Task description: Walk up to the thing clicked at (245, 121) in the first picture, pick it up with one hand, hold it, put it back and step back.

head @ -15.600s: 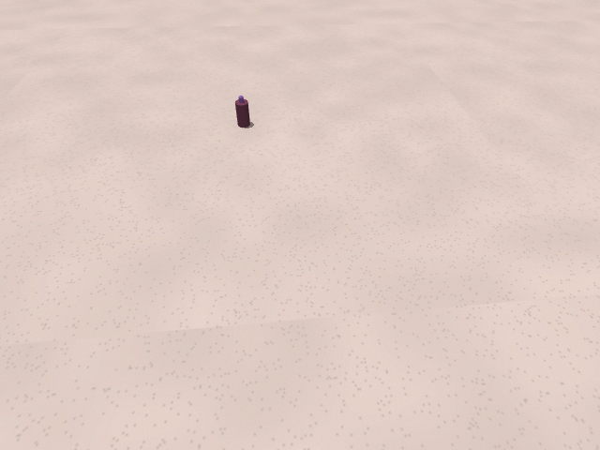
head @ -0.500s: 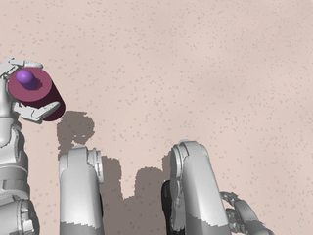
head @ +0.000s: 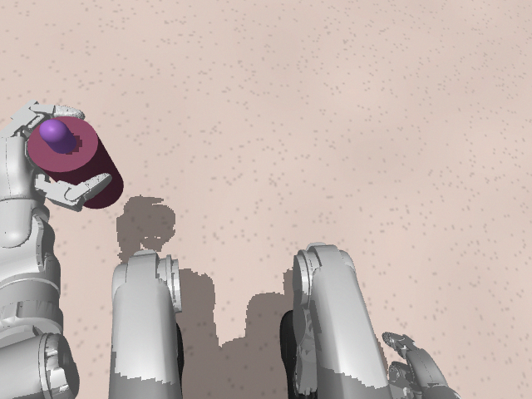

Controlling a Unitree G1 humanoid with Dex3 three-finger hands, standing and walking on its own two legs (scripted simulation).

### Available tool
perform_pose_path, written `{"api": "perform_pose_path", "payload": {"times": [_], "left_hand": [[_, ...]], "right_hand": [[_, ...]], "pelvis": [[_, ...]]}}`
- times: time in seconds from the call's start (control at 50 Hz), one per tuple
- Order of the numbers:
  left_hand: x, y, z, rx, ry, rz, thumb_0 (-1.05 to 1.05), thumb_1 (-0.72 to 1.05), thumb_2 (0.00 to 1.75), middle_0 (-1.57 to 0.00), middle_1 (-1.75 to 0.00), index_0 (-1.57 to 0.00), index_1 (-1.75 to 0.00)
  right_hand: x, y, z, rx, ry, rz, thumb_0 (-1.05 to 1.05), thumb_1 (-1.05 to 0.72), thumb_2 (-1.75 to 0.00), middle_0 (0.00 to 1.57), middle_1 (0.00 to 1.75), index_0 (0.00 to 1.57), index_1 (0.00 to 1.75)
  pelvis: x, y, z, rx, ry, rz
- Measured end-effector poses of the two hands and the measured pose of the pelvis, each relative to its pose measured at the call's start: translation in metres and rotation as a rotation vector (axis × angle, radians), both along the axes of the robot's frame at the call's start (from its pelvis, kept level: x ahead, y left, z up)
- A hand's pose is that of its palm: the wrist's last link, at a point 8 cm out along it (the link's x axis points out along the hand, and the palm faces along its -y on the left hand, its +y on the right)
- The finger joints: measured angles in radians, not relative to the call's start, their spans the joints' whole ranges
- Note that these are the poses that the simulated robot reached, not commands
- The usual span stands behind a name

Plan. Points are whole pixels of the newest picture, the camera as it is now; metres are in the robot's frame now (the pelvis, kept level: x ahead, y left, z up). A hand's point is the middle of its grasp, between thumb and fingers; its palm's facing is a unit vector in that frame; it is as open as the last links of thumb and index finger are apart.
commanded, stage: settle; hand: left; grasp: from the side
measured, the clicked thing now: (79, 162) +0.45 +0.25 -0.05
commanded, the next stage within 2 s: lift in 0.16 s
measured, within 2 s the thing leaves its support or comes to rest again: neither
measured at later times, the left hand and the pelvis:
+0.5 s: hand (66, 150) +0.44 +0.25 +0.00, palm faces +0.16 -0.99 -0.07, open 10.8 cm; pelvis +0.00 +0.00 +0.02, yaw +1 degrees
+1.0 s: hand (7, 122) +0.41 +0.24 +0.12, palm faces +0.15 -0.99 -0.08, open 10.8 cm; pelvis +0.01 +0.00 +0.12, yaw +3 degrees
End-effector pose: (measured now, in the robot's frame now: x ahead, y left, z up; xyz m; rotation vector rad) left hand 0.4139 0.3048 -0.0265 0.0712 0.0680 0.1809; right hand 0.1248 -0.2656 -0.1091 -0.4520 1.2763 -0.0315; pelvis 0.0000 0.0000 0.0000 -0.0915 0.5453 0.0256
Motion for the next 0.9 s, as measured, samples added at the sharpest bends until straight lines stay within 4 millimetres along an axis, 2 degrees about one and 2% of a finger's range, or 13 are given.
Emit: {"api": "perform_pose_path", "payload": {"times": [0.36, 0.54, 0.74, 0.9], "left_hand": [[0.003, -0.004, 0.014, -0.004, -0.001, -0.003, -0.02, -0.51, 1.13, -0.65, -1.02, -0.68, -1.04], [-0.002, -0.003, 0.033, -0.002, -0.008, -0.029, -0.02, -0.52, 1.14, -0.65, -1.02, -0.69, -1.04], [-0.019, -0.003, 0.073, -0.003, -0.006, -0.026, -0.02, -0.52, 1.14, -0.66, -1.02, -0.69, -1.04], [-0.030, -0.008, 0.121, -0.004, -0.015, -0.028, -0.02, -0.52, 1.15, -0.66, -1.02, -0.69, -1.04]], "right_hand": [[-0.010, 0.000, 0.007, 0.003, 0.007, -0.025, 0.00, -0.91, -0.90, 0.20, 0.30, 0.20, 0.30], [-0.011, 0.002, 0.018, 0.012, -0.011, -0.057, 0.00, -0.94, -0.91, 0.21, 0.30, 0.20, 0.30], [0.004, 0.008, 0.047, 0.035, -0.069, -0.068, 0.00, -0.93, -0.90, 0.21, 0.30, 0.20, 0.30], [0.024, 0.013, 0.082, 0.053, -0.133, -0.074, 0.00, -0.93, -0.90, 0.21, 0.30, 0.20, 0.30]], "pelvis": [[-0.001, 0.001, 0.009, 0.007, 0.004, 0.005], [-0.001, 0.002, 0.020, 0.011, 0.010, 0.012], [0.001, 0.002, 0.052, 0.017, 0.019, 0.021], [0.005, 0.001, 0.089, 0.021, 0.021, 0.027]]}}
